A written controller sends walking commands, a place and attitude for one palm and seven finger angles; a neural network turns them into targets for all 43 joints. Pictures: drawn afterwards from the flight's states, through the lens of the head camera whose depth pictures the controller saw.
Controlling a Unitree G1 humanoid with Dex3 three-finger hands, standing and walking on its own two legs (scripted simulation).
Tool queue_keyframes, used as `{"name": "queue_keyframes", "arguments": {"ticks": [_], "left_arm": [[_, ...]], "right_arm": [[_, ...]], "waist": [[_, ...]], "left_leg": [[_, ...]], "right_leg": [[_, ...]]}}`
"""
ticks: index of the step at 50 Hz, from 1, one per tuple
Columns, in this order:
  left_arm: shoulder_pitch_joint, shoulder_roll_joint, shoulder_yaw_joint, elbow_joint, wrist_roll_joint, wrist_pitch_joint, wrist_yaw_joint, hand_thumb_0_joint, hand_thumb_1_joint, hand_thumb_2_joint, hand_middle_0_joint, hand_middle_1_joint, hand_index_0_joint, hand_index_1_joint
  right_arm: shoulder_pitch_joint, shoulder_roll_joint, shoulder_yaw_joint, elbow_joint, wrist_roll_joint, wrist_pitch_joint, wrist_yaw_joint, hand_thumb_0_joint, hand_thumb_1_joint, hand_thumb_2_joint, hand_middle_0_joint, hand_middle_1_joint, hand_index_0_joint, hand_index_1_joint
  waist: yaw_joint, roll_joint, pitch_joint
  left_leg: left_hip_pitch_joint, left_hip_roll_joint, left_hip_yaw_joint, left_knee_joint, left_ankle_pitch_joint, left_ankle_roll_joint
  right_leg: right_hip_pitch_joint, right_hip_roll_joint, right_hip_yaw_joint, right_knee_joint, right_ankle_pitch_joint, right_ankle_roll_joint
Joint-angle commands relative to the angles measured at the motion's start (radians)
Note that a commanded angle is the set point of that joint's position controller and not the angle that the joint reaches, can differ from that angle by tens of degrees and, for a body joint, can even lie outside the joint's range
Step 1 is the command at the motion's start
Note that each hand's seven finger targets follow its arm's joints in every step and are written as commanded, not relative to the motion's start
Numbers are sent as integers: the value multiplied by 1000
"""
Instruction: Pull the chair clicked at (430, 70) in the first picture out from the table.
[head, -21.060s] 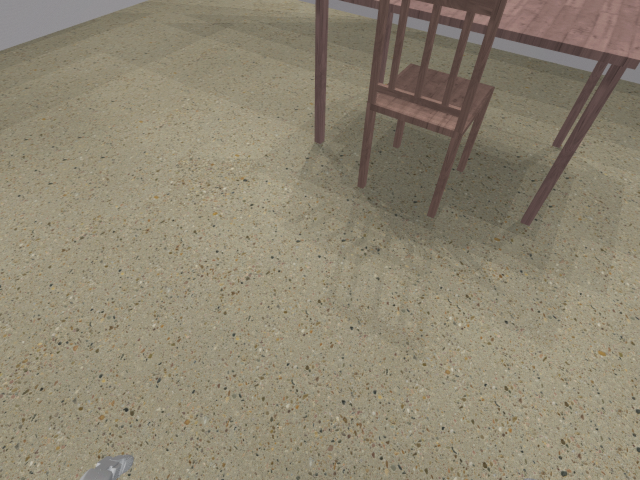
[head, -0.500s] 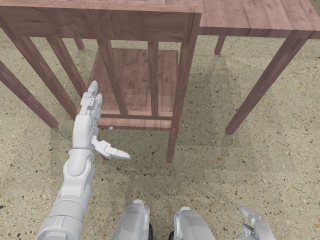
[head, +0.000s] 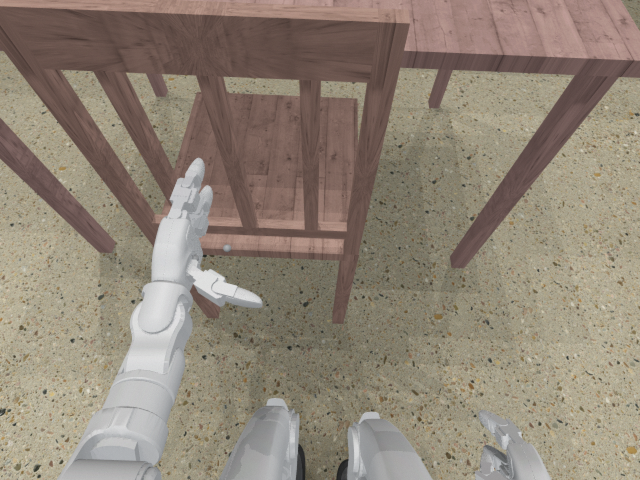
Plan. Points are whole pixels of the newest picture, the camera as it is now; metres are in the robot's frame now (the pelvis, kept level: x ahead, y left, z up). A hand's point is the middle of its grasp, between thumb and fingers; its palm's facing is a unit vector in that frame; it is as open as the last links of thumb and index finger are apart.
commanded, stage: push the fingers through the gap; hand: left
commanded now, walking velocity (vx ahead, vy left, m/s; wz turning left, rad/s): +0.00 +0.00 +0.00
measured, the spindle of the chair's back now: (234, 165) +0.52 +0.14 +0.03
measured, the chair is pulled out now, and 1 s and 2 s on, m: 0.00 0.00 0.00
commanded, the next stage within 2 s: hook a spindle and tug to test in 1.36 s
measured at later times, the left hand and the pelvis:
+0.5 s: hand (236, 204) +0.45 +0.13 +0.03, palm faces +0.01 -1.00 -0.04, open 16.9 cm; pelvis +0.00 +0.00 +0.00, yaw -1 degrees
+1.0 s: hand (249, 182) +0.49 +0.11 +0.02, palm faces +0.03 -1.00 -0.05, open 16.9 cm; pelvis +0.00 -0.01 -0.01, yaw -1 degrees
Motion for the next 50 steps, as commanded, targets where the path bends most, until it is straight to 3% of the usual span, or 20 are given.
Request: {"name": "queue_keyframes", "arguments": {"ticks": [1,4,8,9,10,14,17,18,19,23,27,30,31,32,39,42,48,49,50], "left_arm": [[-365,141,70,-217,-11,-99,20,0,-500,300,-60,-80,-60,-80],[-409,167,96,-160,14,-133,42,0,-500,300,-60,-80,-60,-80],[-413,137,69,-75,35,-130,38,0,-500,300,-60,-80,-60,-80],[-431,104,36,-70,37,-122,31,0,-500,300,-60,-80,-60,-80],[-433,101,40,-32,34,-108,27,0,-500,300,-60,-80,-60,-80],[-502,161,99,-35,17,-97,26,0,-500,300,-60,-80,-60,-80],[-577,180,119,-51,16,-120,39,0,-500,300,-60,-80,-60,-80],[-563,210,153,-45,20,-130,48,0,-500,300,-60,-80,-60,-80],[-574,206,148,-45,25,-142,52,0,-500,300,-60,-80,-60,-80],[-538,170,113,-6,52,-158,54,0,-500,300,-60,-80,-60,-80],[-554,147,99,132,57,-117,43,0,-500,300,-60,-80,-60,-80],[-622,169,125,95,45,-126,49,0,-500,300,-60,-80,-60,-80],[-636,189,145,90,43,-135,56,0,-500,300,-60,-80,-60,-80],[-684,190,136,70,47,-149,59,0,-500,300,-60,-80,-60,-80],[-767,250,182,214,94,-199,85,0,-500,300,-60,-80,-60,-80],[-771,274,198,273,103,-183,72,0,-500,300,-60,-80,-60,-80],[-853,324,236,262,76,-162,39,0,-500,300,-60,-80,-60,-80],[-842,314,233,239,71,-166,33,0,-500,300,-60,-80,-60,-80],[-839,293,214,222,68,-169,27,0,-500,300,-60,-80,-60,-80]], "right_arm": [[68,-138,-50,-86,-7,-35,-11,0,-900,-900,200,300,200,300],[73,-135,-46,-71,-15,-39,-6,0,-900,-900,200,300,200,300],[92,-144,-51,-70,-19,-31,5,0,-900,-900,200,300,200,300],[98,-143,-54,-69,-18,-29,9,0,-900,-900,200,300,200,300],[110,-147,-55,-65,-17,-25,11,0,-900,-900,200,300,200,300],[130,-157,-59,-63,-13,-17,7,0,-900,-900,200,300,200,300],[141,-153,-57,-52,-18,-21,7,0,-900,-900,200,300,200,300],[143,-153,-58,-48,-21,-21,8,0,-900,-900,200,300,200,300],[146,-152,-58,-44,-24,-21,11,0,-900,-900,200,300,200,300],[163,-150,-62,-36,-29,-14,25,0,-900,-900,200,300,200,300],[186,-159,-63,-27,-25,8,30,0,-900,-900,200,300,200,300],[183,-156,-64,-33,-24,11,30,0,-900,-900,200,300,200,300],[188,-157,-63,-33,-25,11,28,0,-900,-900,200,300,200,300],[189,-157,-62,-34,-27,7,29,0,-900,-900,200,300,200,300],[207,-157,-57,-7,-42,7,36,0,-900,-900,200,300,200,300],[222,-162,-55,-14,-41,14,40,0,-900,-900,200,300,200,300],[244,-167,-53,-16,-34,24,36,0,-900,-900,200,300,200,300],[246,-162,-54,-20,-34,24,39,0,-900,-900,200,300,200,300],[247,-162,-56,-20,-33,25,41,0,-900,-900,200,300,200,300]], "waist": [[-36,-40,-430],[-39,-5,-407],[-49,6,-427],[-56,31,-440],[-61,4,-436],[-62,-26,-484],[-68,1,-494],[-55,12,-502],[-64,0,-514],[-65,61,-521],[-99,-33,-423],[-86,10,-462],[-81,-5,-478],[-89,33,-489],[-115,-2,-457],[-111,2,-483],[-121,1,-550],[-112,33,-570],[-119,17,-592]], "left_leg": [[364,20,-96,-142,240,-47],[329,17,-91,-130,221,-48],[353,21,-96,-133,242,-53],[381,22,-98,-135,247,-54],[383,23,-101,-137,252,-53],[374,23,-100,-136,270,-50],[368,19,-94,-128,279,-47],[372,21,-96,-131,287,-52],[377,20,-93,-124,301,-50],[425,26,-94,-125,360,-64],[343,26,-93,-127,283,-47],[355,22,-85,-129,269,-47],[354,22,-86,-129,277,-46],[367,21,-87,-124,287,-47],[260,15,-74,-89,225,-34],[228,12,-68,-80,214,-30],[220,18,-68,-61,259,-26],[241,18,-65,-62,283,-28],[265,20,-69,-64,297,-28]], "right_leg": [[150,-26,111,-192,270,47],[122,-26,116,-177,249,44],[95,-25,101,-166,261,42],[80,-23,96,-169,259,41],[84,-22,94,-174,264,42],[119,-20,99,-175,290,45],[129,-18,106,-172,304,46],[128,-17,103,-167,305,44],[132,-17,105,-167,322,46],[102,-14,91,-153,357,41],[83,-15,94,-175,313,47],[105,-19,108,-186,303,47],[119,-18,108,-183,312,46],[102,-16,109,-174,316,45],[98,-20,136,-169,282,53],[127,-24,157,-170,281,52],[180,-27,172,-165,353,56],[190,-28,173,-164,378,55],[193,-26,167,-164,394,56]]}}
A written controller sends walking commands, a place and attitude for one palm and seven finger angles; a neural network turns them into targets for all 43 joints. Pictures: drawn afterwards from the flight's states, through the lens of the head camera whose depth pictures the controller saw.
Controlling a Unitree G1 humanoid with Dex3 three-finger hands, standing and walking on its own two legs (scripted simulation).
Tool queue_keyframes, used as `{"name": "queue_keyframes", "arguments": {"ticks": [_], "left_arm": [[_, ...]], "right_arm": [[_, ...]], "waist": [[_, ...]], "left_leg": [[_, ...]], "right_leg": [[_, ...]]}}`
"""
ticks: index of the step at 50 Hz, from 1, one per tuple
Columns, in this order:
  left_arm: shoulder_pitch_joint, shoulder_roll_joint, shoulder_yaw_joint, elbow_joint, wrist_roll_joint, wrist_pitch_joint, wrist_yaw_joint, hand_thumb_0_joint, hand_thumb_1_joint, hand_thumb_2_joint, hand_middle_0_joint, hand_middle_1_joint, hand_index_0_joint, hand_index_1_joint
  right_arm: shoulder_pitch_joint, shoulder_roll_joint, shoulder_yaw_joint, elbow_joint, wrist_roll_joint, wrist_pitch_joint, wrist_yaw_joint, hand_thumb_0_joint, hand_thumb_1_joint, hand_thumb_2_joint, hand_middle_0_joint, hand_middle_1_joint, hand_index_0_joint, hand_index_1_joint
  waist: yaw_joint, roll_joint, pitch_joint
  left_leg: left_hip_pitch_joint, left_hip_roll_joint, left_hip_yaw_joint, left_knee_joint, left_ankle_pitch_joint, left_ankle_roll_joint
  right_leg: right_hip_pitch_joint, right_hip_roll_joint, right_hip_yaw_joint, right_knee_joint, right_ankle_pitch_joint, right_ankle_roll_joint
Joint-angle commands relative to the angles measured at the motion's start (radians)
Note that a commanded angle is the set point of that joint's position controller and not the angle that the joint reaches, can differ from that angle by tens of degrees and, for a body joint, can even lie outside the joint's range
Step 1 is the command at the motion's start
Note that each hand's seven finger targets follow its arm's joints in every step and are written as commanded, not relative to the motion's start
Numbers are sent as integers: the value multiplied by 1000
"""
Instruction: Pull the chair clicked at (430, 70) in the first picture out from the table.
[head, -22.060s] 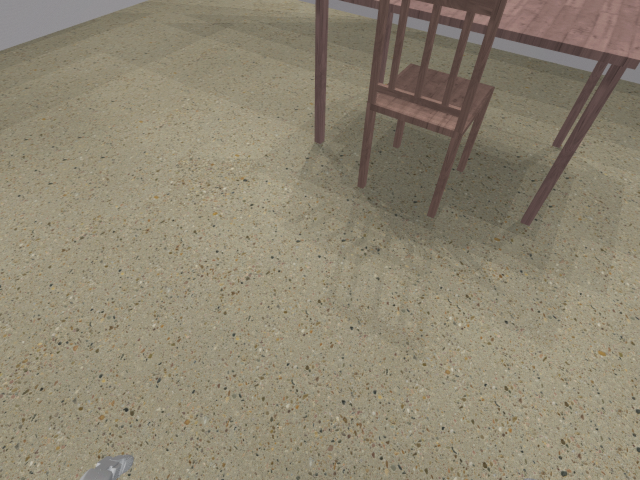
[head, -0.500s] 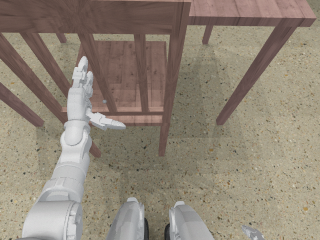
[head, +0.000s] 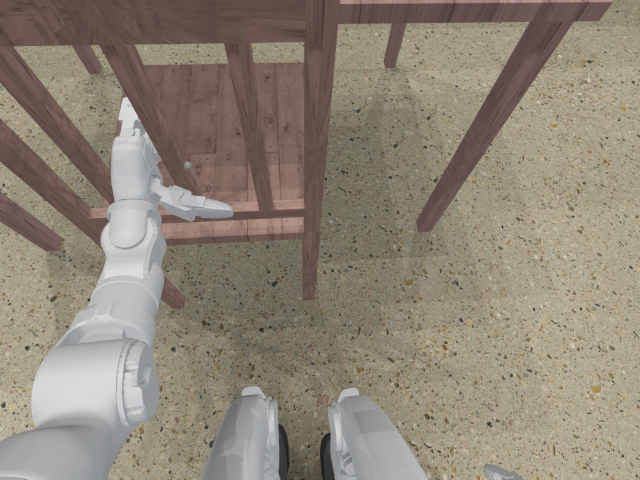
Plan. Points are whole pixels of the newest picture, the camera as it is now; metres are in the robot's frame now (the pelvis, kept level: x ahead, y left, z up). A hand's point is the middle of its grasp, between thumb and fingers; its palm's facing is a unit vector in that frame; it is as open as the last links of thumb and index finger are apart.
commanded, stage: push the fingers through the gap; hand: left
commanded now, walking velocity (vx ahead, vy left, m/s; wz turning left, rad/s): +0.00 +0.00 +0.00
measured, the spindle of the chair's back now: (168, 147) +0.52 +0.16 +0.04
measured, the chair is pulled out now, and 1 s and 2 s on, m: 0.00 0.00 0.03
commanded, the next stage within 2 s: hook a spindle and tug to test in 0.36 s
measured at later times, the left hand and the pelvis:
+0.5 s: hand (172, 169) +0.49 +0.15 +0.04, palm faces +0.02 -1.00 -0.03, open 16.9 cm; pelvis +0.00 +0.01 +0.01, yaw +0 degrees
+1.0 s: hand (188, 167) +0.49 +0.13 +0.04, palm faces +0.03 -1.00 -0.04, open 12.3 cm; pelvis +0.00 +0.01 +0.01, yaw +0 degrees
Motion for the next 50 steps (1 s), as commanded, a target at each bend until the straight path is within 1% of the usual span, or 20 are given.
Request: {"name": "queue_keyframes", "arguments": {"ticks": [1,3,6,11,13,16,17,21,22,23,28,30,31,33,38,41,45,47,48,50], "left_arm": [[-386,174,4,-258,-24,-85,-19,0,-500,300,-60,-80,-60,-80],[-371,167,-6,-236,-21,-83,-24,0,-500,300,-60,-80,-60,-80],[-337,191,20,-209,-18,-67,-19,0,-500,300,-60,-80,-60,-80],[-338,215,44,-239,-25,-75,-21,0,-500,300,-60,-80,-60,-80],[-358,204,32,-272,-27,-91,-27,0,-500,300,-60,-80,-60,-80],[-327,214,38,-238,-25,-91,-31,0,-500,300,-60,-80,-60,-80],[-365,185,3,-252,-24,-96,-36,0,-500,300,-60,-80,-60,-80],[-338,175,3,-253,-29,-92,-39,0,-500,300,-60,-80,-60,-80],[-335,147,-15,-246,-33,-90,-39,0,-500,300,-60,-80,-60,-80],[-337,129,-30,-224,-32,-85,-39,0,-500,300,-60,-80,-60,-80],[-410,107,-49,-216,-19,-89,-9,0,-500,300,-148,-354,-148,-354],[-421,135,-29,-235,-8,-101,7,0,-500,300,-183,-464,-183,-464],[-440,103,-59,-239,-6,-105,10,0,-500,300,-201,-518,-201,-518],[-448,109,-48,-243,4,-119,26,0,-500,300,-236,-628,-236,-628],[-384,108,-34,-192,19,-103,49,0,-500,300,-324,-902,-324,-902],[-350,120,-15,-181,18,-83,56,0,-332,372,-377,-1066,-377,-1066],[-409,95,-46,-220,14,-97,52,0,-108,468,-447,-1286,-447,-1286],[-408,117,-32,-255,6,-112,47,0,4,516,-482,-1395,-482,-1395],[-397,97,-44,-249,2,-113,45,0,60,540,-500,-1450,-500,-1450],[-383,95,-46,-249,-2,-117,41,0,172,588,-500,-1450,-500,-1450]], "right_arm": [[155,-149,-55,-63,2,-15,-3,0,-900,-900,200,300,200,300],[158,-148,-54,-59,3,-12,-1,0,-900,-900,200,300,200,300],[164,-151,-53,-53,4,-3,-1,0,-900,-900,200,300,200,300],[159,-145,-50,-61,5,-5,-3,0,-900,-900,200,300,200,300],[156,-141,-50,-61,5,-11,-2,0,-900,-900,200,300,200,300],[158,-149,-53,-57,5,-10,-1,0,-900,-900,200,300,200,300],[158,-146,-50,-56,5,-13,0,0,-900,-900,200,300,200,300],[159,-159,-60,-55,3,-10,1,0,-900,-900,200,300,200,300],[159,-160,-59,-57,2,-11,1,0,-900,-900,200,300,200,300],[154,-158,-58,-52,3,-9,3,0,-900,-900,200,300,200,300],[154,-167,-61,-42,-3,-5,3,0,-900,-900,200,300,200,300],[155,-170,-64,-43,-9,-3,3,0,-900,-900,200,300,200,300],[150,-164,-61,-44,-9,-3,6,0,-900,-900,200,300,200,300],[156,-167,-65,-39,-17,-1,9,0,-900,-900,200,300,200,300],[159,-167,-65,-46,-19,20,17,0,-900,-900,200,300,200,300],[160,-160,-61,-56,-15,34,19,0,-900,-900,200,300,200,300],[152,-148,-57,-58,-12,35,19,0,-900,-900,200,300,200,300],[155,-151,-57,-62,-12,30,16,0,-900,-900,200,300,200,300],[152,-149,-59,-60,-11,30,16,0,-900,-900,200,300,200,300],[150,-145,-57,-57,-11,26,16,0,-900,-900,200,300,200,300]], "waist": [[-14,25,-590],[-21,29,-561],[-21,-21,-500],[-13,-18,-495],[-11,22,-522],[-14,-4,-495],[-27,25,-489],[-15,31,-523],[-20,41,-525],[-24,51,-490],[-43,45,-465],[-30,75,-511],[-41,83,-508],[-33,110,-538],[-29,62,-527],[-23,16,-520],[-39,38,-496],[-31,35,-528],[-32,34,-533],[-31,36,-520]], "left_leg": [[394,1,-77,-104,304,-17],[393,3,-79,-108,299,-18],[322,3,-73,-108,253,-13],[291,2,-67,-107,237,-15],[333,4,-70,-108,261,-16],[333,6,-75,-112,243,-16],[366,6,-79,-119,254,-15],[449,9,-96,-136,293,-23],[476,9,-100,-138,310,-23],[477,11,-103,-144,293,-28],[523,18,-137,-156,264,-36],[552,18,-143,-153,288,-44],[563,17,-146,-154,294,-47],[616,24,-169,-157,329,-66],[585,25,-161,-157,348,-67],[519,15,-129,-153,324,-45],[506,14,-122,-151,288,-37],[518,13,-121,-152,309,-37],[523,12,-120,-151,312,-38],[497,9,-110,-147,295,-33]], "right_leg": [[325,-41,161,-215,397,70],[303,-39,155,-215,389,71],[327,-46,182,-238,361,78],[371,-58,215,-249,375,82],[355,-54,206,-238,386,78],[325,-45,188,-241,338,74],[294,-40,173,-234,336,71],[254,-30,123,-218,335,63],[225,-26,112,-214,337,61],[198,-26,101,-218,311,59],[105,-22,71,-211,237,55],[105,-22,68,-200,242,51],[95,-21,65,-201,242,50],[60,-19,51,-184,240,47],[88,-18,47,-184,263,50],[164,-18,67,-202,289,54],[160,-19,79,-213,274,56],[186,-18,82,-207,299,54],[186,-18,81,-210,301,55],[202,-20,91,-218,300,58]]}}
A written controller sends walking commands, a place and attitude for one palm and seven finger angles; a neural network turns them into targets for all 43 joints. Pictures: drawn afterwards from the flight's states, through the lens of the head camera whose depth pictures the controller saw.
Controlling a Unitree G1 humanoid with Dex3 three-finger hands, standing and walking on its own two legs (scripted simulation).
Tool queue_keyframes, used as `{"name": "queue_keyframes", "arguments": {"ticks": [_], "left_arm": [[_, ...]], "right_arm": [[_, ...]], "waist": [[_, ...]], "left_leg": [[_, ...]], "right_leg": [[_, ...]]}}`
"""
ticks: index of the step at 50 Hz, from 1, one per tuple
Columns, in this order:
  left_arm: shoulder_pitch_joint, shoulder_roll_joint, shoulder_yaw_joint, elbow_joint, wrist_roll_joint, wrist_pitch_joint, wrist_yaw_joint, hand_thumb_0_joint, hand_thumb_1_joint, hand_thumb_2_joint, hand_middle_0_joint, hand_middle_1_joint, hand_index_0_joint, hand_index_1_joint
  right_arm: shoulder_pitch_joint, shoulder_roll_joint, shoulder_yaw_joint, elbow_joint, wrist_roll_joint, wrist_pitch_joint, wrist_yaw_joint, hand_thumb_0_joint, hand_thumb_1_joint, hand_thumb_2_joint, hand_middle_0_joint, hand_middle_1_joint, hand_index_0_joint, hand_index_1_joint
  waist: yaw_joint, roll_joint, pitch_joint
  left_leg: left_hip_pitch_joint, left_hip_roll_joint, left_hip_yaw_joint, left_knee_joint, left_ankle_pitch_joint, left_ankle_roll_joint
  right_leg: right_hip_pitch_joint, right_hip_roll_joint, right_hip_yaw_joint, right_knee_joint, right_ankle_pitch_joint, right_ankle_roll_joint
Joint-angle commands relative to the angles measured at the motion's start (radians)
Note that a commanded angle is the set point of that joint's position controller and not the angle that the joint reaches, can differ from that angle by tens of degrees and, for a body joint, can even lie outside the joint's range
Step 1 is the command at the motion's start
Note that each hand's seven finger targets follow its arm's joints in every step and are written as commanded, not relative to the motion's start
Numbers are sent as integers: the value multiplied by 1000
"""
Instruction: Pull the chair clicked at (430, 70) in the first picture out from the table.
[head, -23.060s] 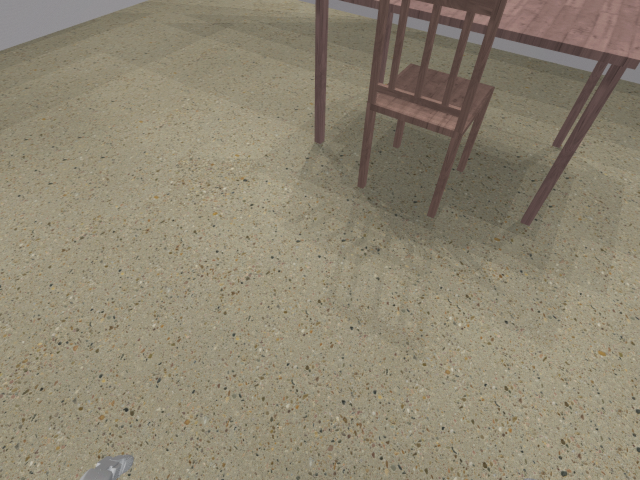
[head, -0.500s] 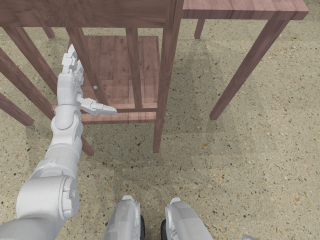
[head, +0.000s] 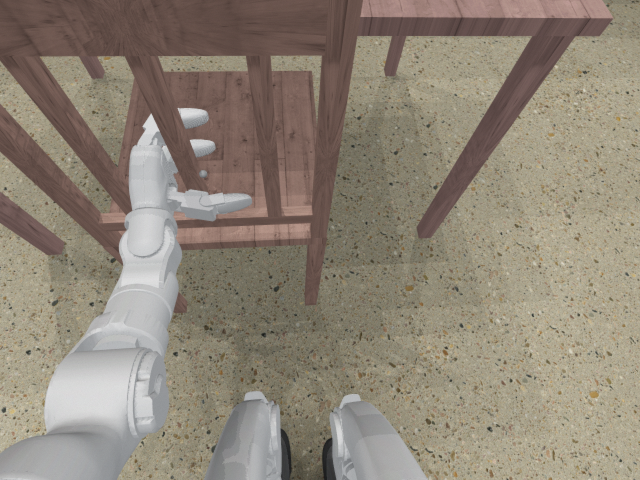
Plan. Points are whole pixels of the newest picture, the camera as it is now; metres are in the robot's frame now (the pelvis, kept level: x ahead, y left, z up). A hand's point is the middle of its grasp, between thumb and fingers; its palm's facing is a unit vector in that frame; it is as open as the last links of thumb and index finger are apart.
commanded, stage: hook a spindle and tug to test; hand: left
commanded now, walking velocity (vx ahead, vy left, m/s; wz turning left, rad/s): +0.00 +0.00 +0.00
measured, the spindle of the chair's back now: (183, 154) +0.51 +0.15 +0.04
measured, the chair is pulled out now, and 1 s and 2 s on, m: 0.00 0.03 0.13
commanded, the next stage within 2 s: step backward, pulling the chair out in 0.96 s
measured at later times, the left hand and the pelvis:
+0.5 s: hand (201, 174) +0.48 +0.12 +0.04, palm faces +0.05 -1.00 -0.02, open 5.3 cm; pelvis +0.00 -0.01 +0.00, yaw +0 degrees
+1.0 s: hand (196, 193) +0.46 +0.13 +0.04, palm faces +0.02 -1.00 -0.02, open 5.4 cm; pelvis +0.02 +0.00 +0.01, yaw +0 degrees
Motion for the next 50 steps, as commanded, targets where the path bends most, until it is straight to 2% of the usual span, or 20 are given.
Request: {"name": "queue_keyframes", "arguments": {"ticks": [1,4,7,11,13,15,16,17,19,23,26,28,29,31,35,39,43,45,47,50], "left_arm": [[-399,149,1,-221,-14,-89,-6,0,228,612,-500,-1450,-500,-1450],[-387,166,6,-199,-6,-82,-8,0,396,684,-500,-1450,-500,-1450],[-366,185,17,-234,-10,-87,-20,0,564,756,-500,-1450,-500,-1450],[-340,178,18,-201,-26,-72,-36,0,788,852,-500,-1450,-500,-1450],[-376,152,-6,-188,-28,-68,-43,0,900,900,-500,-1450,-500,-1450],[-395,201,26,-204,-27,-69,-41,0,900,900,-500,-1450,-500,-1450],[-368,214,37,-217,-22,-72,-43,0,900,900,-500,-1450,-500,-1450],[-355,207,30,-233,-23,-75,-48,0,900,900,-500,-1450,-500,-1450],[-340,156,-2,-231,-31,-71,-53,0,900,900,-500,-1450,-500,-1450],[-253,158,7,-308,-38,-68,-50,0,900,900,-500,-1450,-500,-1450],[-193,150,3,-314,-42,-53,-49,0,900,900,-500,-1450,-500,-1450],[-159,167,19,-341,-45,-55,-48,0,900,900,-500,-1450,-500,-1450],[-152,137,-11,-356,-45,-53,-51,0,900,900,-500,-1450,-500,-1450],[-124,148,3,-364,-48,-51,-50,0,900,900,-500,-1450,-500,-1450],[-61,151,16,-411,-57,-48,-48,0,900,900,-500,-1450,-500,-1450],[-32,122,-10,-403,-61,-33,-54,0,900,900,-500,-1450,-500,-1450],[35,110,-14,-482,-72,-32,-55,0,900,900,-500,-1450,-500,-1450],[60,60,-61,-500,-76,-22,-60,0,900,900,-500,-1450,-500,-1450],[55,85,-47,-510,-74,-20,-52,0,900,900,-500,-1450,-500,-1450],[23,64,-68,-507,-66,-23,-43,0,900,900,-500,-1450,-500,-1450]], "right_arm": [[131,-166,-59,-54,-1,-21,-11,0,-900,-900,200,300,200,300],[132,-168,-55,-53,-1,-20,-11,0,-900,-900,200,300,200,300],[132,-165,-55,-67,1,-21,-12,0,-900,-900,200,300,200,300],[127,-164,-54,-65,8,-19,-15,0,-900,-900,200,300,200,300],[124,-160,-53,-60,10,-25,-17,0,-900,-900,200,300,200,300],[131,-168,-55,-58,8,-28,-21,0,-900,-900,200,300,200,300],[132,-167,-56,-64,8,-28,-21,0,-900,-900,200,300,200,300],[129,-167,-56,-72,10,-29,-20,0,-900,-900,200,300,200,300],[125,-161,-55,-70,9,-28,-18,0,-900,-900,200,300,200,300],[116,-162,-62,-89,11,-23,-13,0,-900,-900,200,300,200,300],[108,-156,-59,-93,16,-18,-12,0,-900,-900,200,300,200,300],[101,-158,-60,-99,18,-19,-12,0,-900,-900,200,300,200,300],[94,-152,-58,-104,19,-19,-11,0,-900,-900,200,300,200,300],[95,-152,-58,-105,19,-20,-11,0,-900,-900,200,300,200,300],[92,-149,-61,-112,20,-23,-13,0,-900,-900,200,300,200,300],[83,-145,-57,-113,23,-24,-15,0,-900,-900,200,300,200,300],[75,-145,-65,-129,23,-29,-16,0,-900,-900,200,300,200,300],[70,-144,-66,-130,25,-27,-12,0,-900,-900,200,300,200,300],[68,-150,-67,-129,26,-28,-15,0,-900,-900,200,300,200,300],[58,-145,-69,-121,24,-31,-18,0,-900,-900,200,300,200,300]], "waist": [[-31,9,-514],[-32,12,-478],[-15,30,-533],[-22,-20,-472],[-38,-13,-457],[-33,-11,-470],[-14,3,-510],[-8,36,-533],[-15,34,-523],[11,29,-580],[11,-25,-524],[25,-12,-522],[18,0,-525],[26,-26,-501],[42,-25,-530],[33,-27,-471],[58,-1,-537],[50,0,-517],[51,-8,-497],[38,-23,-473]], "left_leg": [[452,14,-104,-125,286,-48],[414,11,-97,-124,266,-43],[420,8,-89,-118,294,-41],[364,7,-82,-118,260,-37],[351,8,-82,-109,239,-34],[329,7,-80,-99,238,-31],[341,5,-78,-101,253,-34],[376,5,-77,-104,277,-36],[408,7,-83,-107,311,-38],[472,11,-83,-119,379,-45],[411,10,-74,-124,340,-40],[419,10,-74,-133,349,-43],[422,8,-69,-130,348,-41],[405,9,-69,-134,339,-41],[409,7,-64,-131,370,-43],[403,8,-64,-136,368,-44],[489,12,-68,-144,451,-54],[530,17,-76,-149,478,-60],[520,17,-78,-149,471,-59],[505,16,-81,-146,424,-58]], "right_leg": [[174,-20,92,-184,294,39],[179,-23,102,-188,288,40],[228,-25,120,-184,335,40],[245,-29,132,-203,321,45],[227,-33,142,-207,301,48],[250,-38,163,-208,306,50],[269,-38,159,-198,322,47],[256,-34,150,-187,342,43],[241,-33,132,-184,371,44],[262,-28,114,-175,426,44],[303,-32,132,-194,434,52],[305,-30,127,-189,439,48],[309,-32,134,-193,447,51],[322,-33,138,-197,451,53],[361,-40,147,-192,516,59],[334,-39,137,-192,509,58],[333,-34,113,-177,541,49],[298,-28,94,-180,518,46],[291,-27,96,-179,513,44],[266,-27,94,-183,468,47]]}}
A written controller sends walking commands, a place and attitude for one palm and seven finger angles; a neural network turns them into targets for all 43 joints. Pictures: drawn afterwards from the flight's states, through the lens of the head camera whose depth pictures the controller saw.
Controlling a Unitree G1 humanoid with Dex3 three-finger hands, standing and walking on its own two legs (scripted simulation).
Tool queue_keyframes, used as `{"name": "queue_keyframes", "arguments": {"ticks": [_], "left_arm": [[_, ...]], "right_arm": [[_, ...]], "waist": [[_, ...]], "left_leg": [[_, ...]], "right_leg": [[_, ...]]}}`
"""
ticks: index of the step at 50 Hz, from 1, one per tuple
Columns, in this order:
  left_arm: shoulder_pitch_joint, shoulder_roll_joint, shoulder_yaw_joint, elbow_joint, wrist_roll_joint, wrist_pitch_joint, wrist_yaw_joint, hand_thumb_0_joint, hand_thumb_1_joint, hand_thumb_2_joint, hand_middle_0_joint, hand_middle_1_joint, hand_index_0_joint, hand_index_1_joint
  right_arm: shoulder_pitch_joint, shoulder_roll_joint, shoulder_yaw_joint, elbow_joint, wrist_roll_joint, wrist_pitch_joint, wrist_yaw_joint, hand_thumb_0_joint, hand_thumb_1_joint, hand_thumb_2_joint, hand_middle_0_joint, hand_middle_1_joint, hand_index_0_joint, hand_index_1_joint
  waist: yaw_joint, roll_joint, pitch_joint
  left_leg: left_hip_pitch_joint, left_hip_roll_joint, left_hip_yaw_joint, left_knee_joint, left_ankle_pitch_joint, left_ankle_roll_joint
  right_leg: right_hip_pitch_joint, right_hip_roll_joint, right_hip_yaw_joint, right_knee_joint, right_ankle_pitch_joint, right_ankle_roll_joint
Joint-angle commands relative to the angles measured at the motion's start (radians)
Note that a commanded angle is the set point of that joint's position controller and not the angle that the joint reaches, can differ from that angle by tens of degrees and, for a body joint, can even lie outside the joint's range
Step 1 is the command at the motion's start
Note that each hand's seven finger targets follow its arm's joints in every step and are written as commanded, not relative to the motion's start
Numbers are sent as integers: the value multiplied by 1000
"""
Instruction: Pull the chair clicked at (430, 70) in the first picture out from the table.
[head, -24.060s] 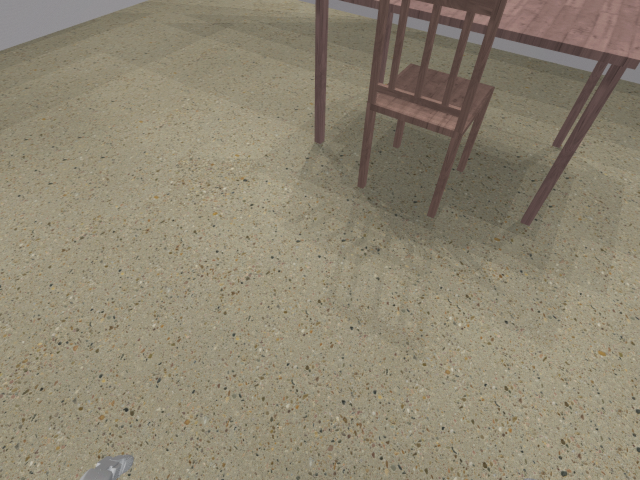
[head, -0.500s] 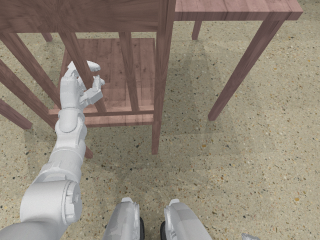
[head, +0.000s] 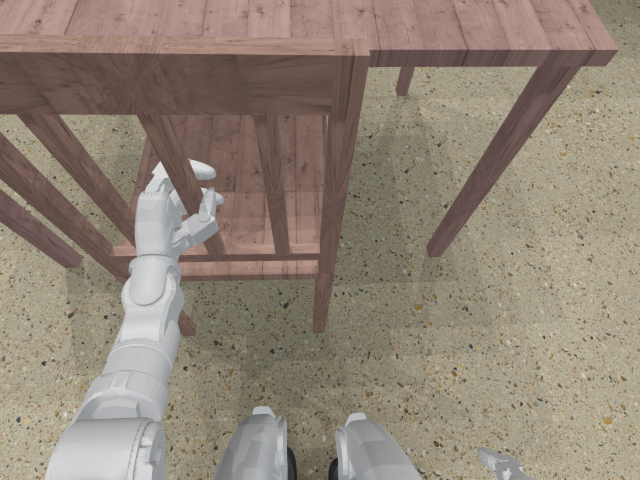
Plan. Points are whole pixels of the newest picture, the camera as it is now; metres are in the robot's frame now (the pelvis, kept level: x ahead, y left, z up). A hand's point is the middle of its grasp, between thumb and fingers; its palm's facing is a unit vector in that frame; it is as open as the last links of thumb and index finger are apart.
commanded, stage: step backward, pulling the chair out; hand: left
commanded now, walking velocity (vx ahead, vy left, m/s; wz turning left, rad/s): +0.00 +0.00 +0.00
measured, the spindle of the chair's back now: (192, 197) +0.46 +0.15 +0.02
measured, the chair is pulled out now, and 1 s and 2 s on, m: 0.03 0.13 0.14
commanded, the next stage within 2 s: none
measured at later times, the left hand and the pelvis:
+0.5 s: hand (214, 226) +0.41 +0.12 +0.04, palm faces -0.04 -0.99 -0.13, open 5.3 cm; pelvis +0.01 +0.02 +0.09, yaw -1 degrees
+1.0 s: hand (249, 281) +0.34 +0.07 +0.04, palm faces -0.02 -0.99 -0.14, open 5.3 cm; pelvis -0.05 -0.02 +0.10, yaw +0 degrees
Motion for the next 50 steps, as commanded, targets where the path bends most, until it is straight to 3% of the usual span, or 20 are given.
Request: {"name": "queue_keyframes", "arguments": {"ticks": [1,3,4,5,6,7,9,10,12,15,17,21,25,28,32,36,38,45,47,50], "left_arm": [[-255,126,-3,-210,6,-91,-1,0,900,900,-500,-1450,-500,-1450],[-323,103,-41,-272,12,-103,3,0,900,900,-500,-1450,-500,-1450],[-491,398,27,-378,100,34,85,0,900,900,-500,-1450,-500,-1450],[-462,288,-40,-386,89,114,114,0,900,900,-500,-1450,-500,-1450],[-406,222,-82,-364,84,161,124,0,900,900,-500,-1450,-500,-1450],[-357,217,-88,-307,84,205,131,0,900,900,-500,-1450,-500,-1450],[-252,142,-156,-115,96,271,142,0,900,900,-500,-1450,-500,-1450],[-265,148,-162,-49,93,290,145,0,900,900,-500,-1450,-500,-1450],[-365,178,-140,-8,87,277,166,0,900,900,-500,-1450,-500,-1450],[-400,148,-160,48,88,241,161,0,900,900,-500,-1450,-500,-1450],[-393,150,-154,63,93,228,153,0,900,900,-500,-1450,-500,-1450],[-383,109,-180,66,71,205,126,0,900,900,-500,-1450,-500,-1450],[-335,117,-169,58,61,204,109,0,900,900,-500,-1450,-500,-1450],[-306,130,-155,42,65,195,102,0,900,900,-500,-1450,-500,-1450],[-306,150,-140,22,66,192,95,0,900,900,-500,-1450,-500,-1450],[-356,140,-167,22,69,188,101,0,900,900,-500,-1450,-500,-1450],[-374,164,-159,42,71,190,118,0,900,900,-500,-1450,-500,-1450],[-417,157,-195,72,66,193,154,0,900,900,-500,-1450,-500,-1450],[-417,184,-177,76,65,196,162,0,900,900,-500,-1450,-500,-1450],[-412,146,-214,62,56,199,161,0,900,900,-500,-1450,-500,-1450]], "right_arm": [[104,-145,-53,-65,-6,-24,-11,0,-900,-900,200,300,200,300],[101,-141,-52,-65,-5,-29,-12,0,-900,-900,200,300,200,300],[155,-169,-66,-114,63,70,-49,0,-900,-900,200,300,200,300],[155,-142,-59,-139,77,101,-78,0,-900,-900,200,300,200,300],[155,-136,-52,-140,81,113,-95,0,-900,-900,200,300,200,300],[127,-147,-48,-138,82,129,-108,0,-900,-900,200,300,200,300],[112,-142,-33,-108,84,169,-130,0,-900,-900,200,300,200,300],[92,-149,-31,-102,83,183,-137,0,-900,-900,200,300,200,300],[97,-154,-27,-80,89,190,-152,0,-900,-900,200,300,200,300],[120,-152,-31,-38,77,188,-161,0,-900,-900,200,300,200,300],[125,-159,-47,-16,69,180,-163,0,-900,-900,200,300,200,300],[90,-147,-57,9,51,156,-156,0,-900,-900,200,300,200,300],[62,-154,-59,12,45,136,-151,0,-900,-900,200,300,200,300],[56,-161,-69,18,41,122,-151,0,-900,-900,200,300,200,300],[59,-170,-83,22,54,106,-160,0,-900,-900,200,300,200,300],[53,-157,-77,41,67,95,-165,0,-900,-900,200,300,200,300],[55,-161,-74,54,72,91,-166,0,-900,-900,200,300,200,300],[16,-146,-44,56,98,83,-164,0,-900,-900,200,300,200,300],[8,-158,-47,51,101,79,-166,0,-900,-900,200,300,200,300],[-12,-153,-39,40,109,73,-166,0,-900,-900,200,300,200,300]], "waist": [[-6,-26,-463],[-10,41,-501],[15,104,-670],[-4,143,-601],[-13,98,-534],[-13,69,-501],[-19,-52,-343],[-22,-39,-244],[-11,-45,-247],[-10,51,-339],[2,117,-375],[22,214,-331],[39,160,-275],[39,71,-290],[25,-62,-332],[7,-27,-341],[9,34,-325],[-9,-28,-219],[-9,-41,-205],[-5,-40,-194]], "left_leg": [[398,11,-97,-87,447,-51],[470,16,-107,-93,494,-63],[767,40,-107,-285,460,-45],[815,30,-101,-333,484,-30],[787,30,-100,-347,498,-20],[767,45,-113,-361,515,-19],[665,64,-121,-416,469,-10],[607,84,-148,-495,358,-11],[675,78,-131,-499,432,-2],[859,95,-132,-509,722,-12],[987,121,-158,-519,899,-13],[1124,203,-245,-625,1098,-3],[1109,237,-268,-690,1126,13],[1114,244,-250,-674,1149,18],[1027,217,-187,-661,941,21],[970,172,-134,-653,751,5],[933,148,-115,-646,656,-6],[829,69,-68,-650,362,-23],[829,57,-57,-650,324,-24],[853,58,-56,-675,314,-24]], "right_leg": [[197,-37,73,-138,504,51],[165,-37,60,-128,498,44],[487,-113,169,-327,505,64],[517,-104,152,-397,577,79],[520,-104,141,-417,631,98],[498,-109,140,-416,638,101],[539,-120,139,-457,644,130],[513,-121,118,-474,491,118],[547,-126,146,-524,580,144],[565,-120,132,-537,764,154],[520,-97,118,-529,696,133],[427,-62,104,-468,257,81],[483,-62,116,-455,182,58],[540,-73,127,-520,266,56],[687,-88,147,-605,516,73],[737,-116,166,-645,674,110],[746,-138,180,-658,725,124],[760,-195,220,-778,593,175],[758,-205,233,-814,529,184],[767,-205,223,-837,467,185]]}}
